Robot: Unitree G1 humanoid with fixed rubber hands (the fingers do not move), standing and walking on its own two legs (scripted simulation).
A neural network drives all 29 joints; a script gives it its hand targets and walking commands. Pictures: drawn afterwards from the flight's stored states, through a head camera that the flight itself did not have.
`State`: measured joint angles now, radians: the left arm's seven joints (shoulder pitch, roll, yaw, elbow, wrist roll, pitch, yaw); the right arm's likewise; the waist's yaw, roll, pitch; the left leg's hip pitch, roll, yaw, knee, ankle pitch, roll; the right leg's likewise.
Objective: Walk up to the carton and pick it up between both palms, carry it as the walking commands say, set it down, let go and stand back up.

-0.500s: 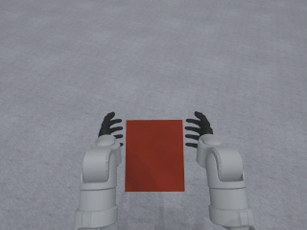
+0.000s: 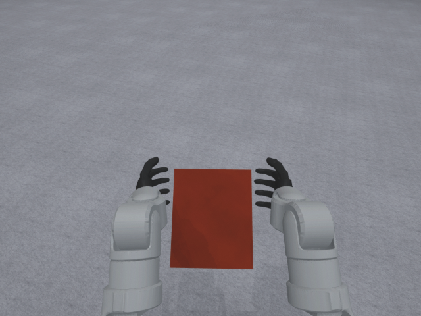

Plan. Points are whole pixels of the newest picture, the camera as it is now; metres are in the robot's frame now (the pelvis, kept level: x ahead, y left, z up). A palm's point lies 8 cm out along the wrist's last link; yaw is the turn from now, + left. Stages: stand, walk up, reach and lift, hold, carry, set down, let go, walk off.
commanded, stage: carry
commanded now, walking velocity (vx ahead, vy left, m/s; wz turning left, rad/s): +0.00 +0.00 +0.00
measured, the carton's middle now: (212, 215) +0.35 +0.00 -0.01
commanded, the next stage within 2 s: hold in 0.80 s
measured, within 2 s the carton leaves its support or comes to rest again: neither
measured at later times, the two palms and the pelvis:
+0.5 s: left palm (138, 214) +0.27 +0.13 +0.12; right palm (281, 215) +0.26 -0.10 +0.12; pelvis -0.03 +0.01 +0.00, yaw +0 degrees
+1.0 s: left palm (149, 227) +0.28 +0.12 +0.06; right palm (280, 231) +0.26 -0.12 +0.06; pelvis -0.04 +0.01 +0.00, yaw +0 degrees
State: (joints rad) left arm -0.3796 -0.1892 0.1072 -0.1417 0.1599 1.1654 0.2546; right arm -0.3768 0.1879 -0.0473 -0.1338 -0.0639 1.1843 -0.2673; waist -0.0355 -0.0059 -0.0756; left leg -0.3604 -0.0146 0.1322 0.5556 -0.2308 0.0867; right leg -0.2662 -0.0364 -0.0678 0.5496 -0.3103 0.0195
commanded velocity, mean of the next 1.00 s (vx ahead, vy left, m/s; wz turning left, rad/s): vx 0.00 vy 0.00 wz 0.00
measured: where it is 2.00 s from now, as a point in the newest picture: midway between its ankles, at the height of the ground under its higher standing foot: outside the picture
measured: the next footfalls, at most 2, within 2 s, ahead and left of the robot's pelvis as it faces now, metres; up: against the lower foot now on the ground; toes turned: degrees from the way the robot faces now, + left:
none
